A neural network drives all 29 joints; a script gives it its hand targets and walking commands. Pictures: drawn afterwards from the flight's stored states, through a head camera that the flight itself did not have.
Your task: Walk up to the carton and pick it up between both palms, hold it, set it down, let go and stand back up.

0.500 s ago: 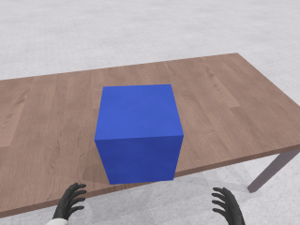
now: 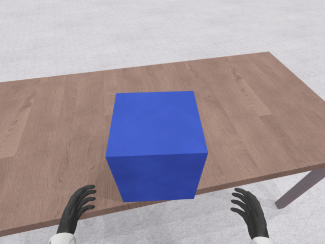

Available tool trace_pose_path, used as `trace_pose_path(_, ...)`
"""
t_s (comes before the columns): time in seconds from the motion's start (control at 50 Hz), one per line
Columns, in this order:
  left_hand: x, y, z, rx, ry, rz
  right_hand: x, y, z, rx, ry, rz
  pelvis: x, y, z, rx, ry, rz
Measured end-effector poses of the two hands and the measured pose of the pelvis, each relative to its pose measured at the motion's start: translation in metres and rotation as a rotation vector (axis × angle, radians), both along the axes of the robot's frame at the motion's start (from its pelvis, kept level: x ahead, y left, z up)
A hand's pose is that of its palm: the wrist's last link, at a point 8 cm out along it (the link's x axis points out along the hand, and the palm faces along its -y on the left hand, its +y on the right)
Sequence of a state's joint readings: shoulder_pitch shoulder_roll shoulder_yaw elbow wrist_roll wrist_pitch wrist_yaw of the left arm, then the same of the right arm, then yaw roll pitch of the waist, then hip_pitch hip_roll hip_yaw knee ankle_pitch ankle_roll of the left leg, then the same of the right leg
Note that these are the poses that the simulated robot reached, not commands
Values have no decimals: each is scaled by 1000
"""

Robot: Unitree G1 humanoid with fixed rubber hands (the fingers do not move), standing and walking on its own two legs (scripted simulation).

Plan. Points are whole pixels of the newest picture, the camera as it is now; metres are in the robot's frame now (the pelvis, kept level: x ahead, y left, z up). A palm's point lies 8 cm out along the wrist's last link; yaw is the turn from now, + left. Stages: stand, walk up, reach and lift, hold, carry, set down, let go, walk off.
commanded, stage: reach and lift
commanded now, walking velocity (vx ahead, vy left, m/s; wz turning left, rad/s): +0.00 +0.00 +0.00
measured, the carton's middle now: (157, 148) +0.37 +0.04 +0.01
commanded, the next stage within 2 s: none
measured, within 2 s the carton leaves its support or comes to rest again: neither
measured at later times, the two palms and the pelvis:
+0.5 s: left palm (83, 184) +0.25 +0.21 +0.02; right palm (249, 187) +0.25 -0.19 +0.01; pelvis -0.03 -0.02 +0.00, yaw +1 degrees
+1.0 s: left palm (80, 145) +0.31 +0.21 +0.09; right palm (248, 150) +0.31 -0.19 +0.08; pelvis -0.01 -0.01 +0.01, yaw +0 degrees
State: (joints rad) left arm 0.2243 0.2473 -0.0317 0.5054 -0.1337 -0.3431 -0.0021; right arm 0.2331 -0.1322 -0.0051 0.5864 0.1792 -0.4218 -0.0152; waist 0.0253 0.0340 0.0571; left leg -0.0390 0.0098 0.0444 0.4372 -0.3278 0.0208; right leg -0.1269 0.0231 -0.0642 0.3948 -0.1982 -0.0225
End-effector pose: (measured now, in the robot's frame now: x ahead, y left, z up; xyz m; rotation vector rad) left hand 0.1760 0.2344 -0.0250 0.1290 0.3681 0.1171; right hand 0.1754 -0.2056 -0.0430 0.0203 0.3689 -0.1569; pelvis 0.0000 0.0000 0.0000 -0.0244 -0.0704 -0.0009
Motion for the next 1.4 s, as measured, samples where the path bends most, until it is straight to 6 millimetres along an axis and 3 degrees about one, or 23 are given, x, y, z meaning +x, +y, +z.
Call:
trace_pose_path(0.2, 14, -7, 12, -48, -115, 18, 17, 5, 16, 22, -92, 0, -10, -4, -2, 5, -17, 11)
trace_pose_path(0.36, 34, -15, 14, -84, -106, 30, 34, 1, 30, 7, -96, 2, -24, -10, -3, 14, -26, 17)
trace_pose_path(0.52, 78, -27, 52, -84, -178, 17, 80, 16, 62, 26, -129, 60, -29, -16, -1, 19, -7, 16)
trace_pose_path(0.62, 87, -21, 56, -73, -102, 13, 99, 27, 76, 30, -125, 68, -23, -18, 2, 18, -5, 20)
trace_pose_path(0.7, 98, -17, 66, -84, -79, 12, 113, 20, 88, 1, -130, 40, -19, -19, 3, 16, 1, 26)
trace_pose_path(0.86, 125, -14, 110, -64, -156, -22, 125, 17, 111, 35, -164, 18, -12, -14, 5, 10, 12, 8)
trace_pose_path(0.96, 135, -18, 115, -89, -110, -29, 131, 20, 117, 40, -150, 29, -13, -8, 6, 8, 10, 3)
trace_pose_path(1.06, 142, -23, 120, -112, -93, -24, 144, 17, 138, 23, -191, 33, -12, -4, 6, 6, 31, -9)
trace_pose_path(1.16, 151, -15, 129, -109, -97, -1, 159, 12, 156, -3, -203, 44, -11, -3, 6, 6, 44, -14)
trace_pose_path(1.4, 180, -8, 175, -80, -145, -9, 191, 19, 180, 6, -179, 89, -6, 0, 7, -1, 68, -2)
